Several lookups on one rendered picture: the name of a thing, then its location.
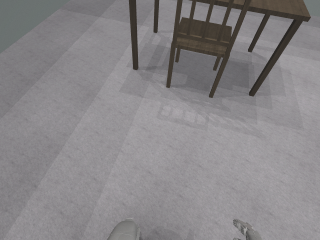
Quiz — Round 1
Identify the table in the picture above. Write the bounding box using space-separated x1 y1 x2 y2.
129 0 311 97

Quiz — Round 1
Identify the chair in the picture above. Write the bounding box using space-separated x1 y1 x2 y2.
166 0 252 98

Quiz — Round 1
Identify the left robot shin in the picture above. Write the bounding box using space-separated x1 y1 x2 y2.
125 218 135 222

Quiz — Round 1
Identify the right robot hand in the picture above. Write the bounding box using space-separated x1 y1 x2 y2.
233 219 263 240

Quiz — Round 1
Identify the robot left thigh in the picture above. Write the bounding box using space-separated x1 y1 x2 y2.
107 220 141 240

